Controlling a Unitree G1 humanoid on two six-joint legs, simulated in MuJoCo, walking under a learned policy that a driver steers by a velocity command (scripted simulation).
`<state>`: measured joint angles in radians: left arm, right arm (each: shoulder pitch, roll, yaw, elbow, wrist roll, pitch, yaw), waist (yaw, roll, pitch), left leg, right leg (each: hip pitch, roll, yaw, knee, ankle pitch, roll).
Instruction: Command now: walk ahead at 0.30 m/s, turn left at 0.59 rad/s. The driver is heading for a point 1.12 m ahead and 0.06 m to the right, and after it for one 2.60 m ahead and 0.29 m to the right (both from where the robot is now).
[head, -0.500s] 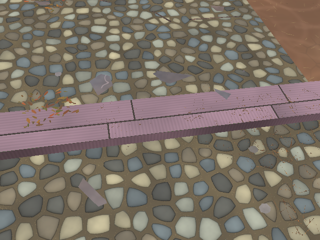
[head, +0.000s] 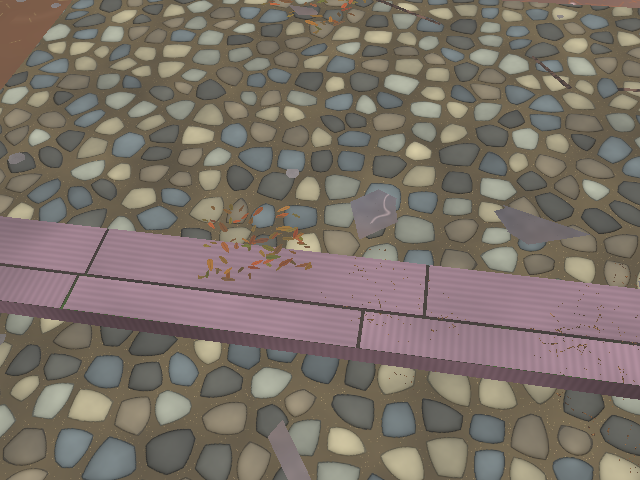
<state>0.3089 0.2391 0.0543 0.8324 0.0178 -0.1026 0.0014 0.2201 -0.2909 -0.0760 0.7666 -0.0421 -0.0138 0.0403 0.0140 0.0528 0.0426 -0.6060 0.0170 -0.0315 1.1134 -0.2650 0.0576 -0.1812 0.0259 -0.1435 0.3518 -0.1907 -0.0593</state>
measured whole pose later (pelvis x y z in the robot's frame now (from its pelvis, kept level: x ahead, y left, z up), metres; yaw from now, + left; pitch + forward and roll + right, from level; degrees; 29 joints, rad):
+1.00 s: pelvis +0.20 +0.05 +0.00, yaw +8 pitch +1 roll +0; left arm 0.40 0.22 0.06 1.02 0.02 -0.03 0.00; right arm 0.24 -0.22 -0.05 0.93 -0.03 -0.07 0.00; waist 0.02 -0.04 -0.01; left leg -0.19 -0.05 0.06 0.43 -0.25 0.07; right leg -0.21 -0.02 -0.02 0.65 -0.41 -0.07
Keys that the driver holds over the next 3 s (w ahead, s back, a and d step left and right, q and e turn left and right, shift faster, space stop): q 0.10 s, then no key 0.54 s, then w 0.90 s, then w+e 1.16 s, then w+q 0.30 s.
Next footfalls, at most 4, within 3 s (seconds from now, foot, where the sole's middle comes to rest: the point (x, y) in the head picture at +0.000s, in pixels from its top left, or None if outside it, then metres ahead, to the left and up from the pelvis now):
0.24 left None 0.24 0.11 -0.78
0.62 right None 0.19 -0.09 -0.78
0.94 left None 0.21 0.13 -0.78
1.40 right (354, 439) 0.55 0.00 -0.78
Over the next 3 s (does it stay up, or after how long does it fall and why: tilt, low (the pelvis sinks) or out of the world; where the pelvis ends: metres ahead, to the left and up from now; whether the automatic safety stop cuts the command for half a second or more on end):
stays up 1.26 -0.09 0.03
